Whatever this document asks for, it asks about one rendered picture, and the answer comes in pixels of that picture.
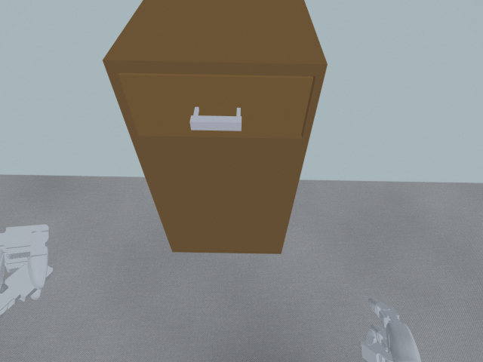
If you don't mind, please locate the cabinet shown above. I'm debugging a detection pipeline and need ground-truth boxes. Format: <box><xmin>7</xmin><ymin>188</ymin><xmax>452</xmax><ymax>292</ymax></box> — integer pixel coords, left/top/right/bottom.
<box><xmin>103</xmin><ymin>0</ymin><xmax>328</xmax><ymax>254</ymax></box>

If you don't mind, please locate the drawer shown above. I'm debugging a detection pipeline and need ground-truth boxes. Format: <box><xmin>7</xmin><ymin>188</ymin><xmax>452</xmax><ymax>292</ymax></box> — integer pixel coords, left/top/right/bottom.
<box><xmin>118</xmin><ymin>73</ymin><xmax>313</xmax><ymax>137</ymax></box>

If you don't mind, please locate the robot right hand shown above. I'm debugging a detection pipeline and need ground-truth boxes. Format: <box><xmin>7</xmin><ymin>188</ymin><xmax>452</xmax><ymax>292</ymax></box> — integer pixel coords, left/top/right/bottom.
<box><xmin>361</xmin><ymin>298</ymin><xmax>421</xmax><ymax>362</ymax></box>

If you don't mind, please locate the handle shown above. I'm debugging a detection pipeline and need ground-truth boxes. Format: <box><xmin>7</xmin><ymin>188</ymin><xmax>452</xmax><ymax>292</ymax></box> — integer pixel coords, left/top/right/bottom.
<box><xmin>190</xmin><ymin>107</ymin><xmax>242</xmax><ymax>131</ymax></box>

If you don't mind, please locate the robot left hand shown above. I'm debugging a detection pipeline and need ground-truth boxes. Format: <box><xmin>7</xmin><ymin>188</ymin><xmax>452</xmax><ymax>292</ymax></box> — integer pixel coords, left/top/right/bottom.
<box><xmin>0</xmin><ymin>224</ymin><xmax>53</xmax><ymax>318</ymax></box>

